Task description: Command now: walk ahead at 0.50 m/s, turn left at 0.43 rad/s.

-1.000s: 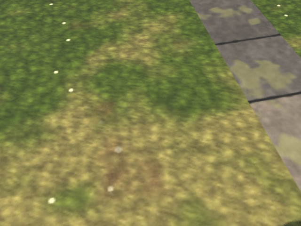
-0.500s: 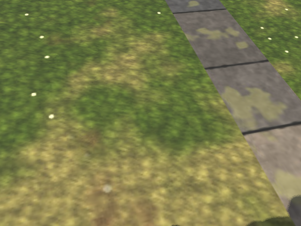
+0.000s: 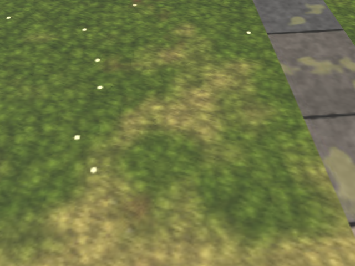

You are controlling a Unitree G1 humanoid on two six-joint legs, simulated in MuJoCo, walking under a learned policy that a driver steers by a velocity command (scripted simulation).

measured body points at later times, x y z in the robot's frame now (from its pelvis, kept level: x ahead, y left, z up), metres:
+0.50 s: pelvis +0.27 +0.09 +0.00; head +0.31 +0.11 +0.44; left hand +0.35 +0.39 -0.11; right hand +0.45 -0.16 -0.11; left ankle +0.29 +0.15 -0.74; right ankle +0.31 -0.09 -0.66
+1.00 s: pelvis +0.56 +0.13 +0.00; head +0.58 +0.14 +0.45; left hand +0.50 +0.42 -0.11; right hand +0.81 -0.04 -0.11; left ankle +0.46 +0.23 -0.66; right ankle +0.63 +0.05 -0.74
